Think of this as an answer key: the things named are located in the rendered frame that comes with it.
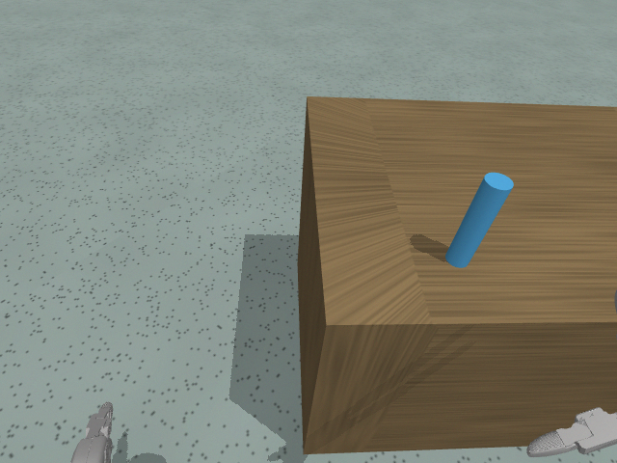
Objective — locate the can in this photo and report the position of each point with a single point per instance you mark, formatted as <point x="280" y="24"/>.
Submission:
<point x="487" y="202"/>

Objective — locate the right robot hand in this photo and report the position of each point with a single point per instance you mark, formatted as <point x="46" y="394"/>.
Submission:
<point x="593" y="430"/>

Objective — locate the left robot hand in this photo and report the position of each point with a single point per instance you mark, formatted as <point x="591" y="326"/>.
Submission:
<point x="97" y="446"/>

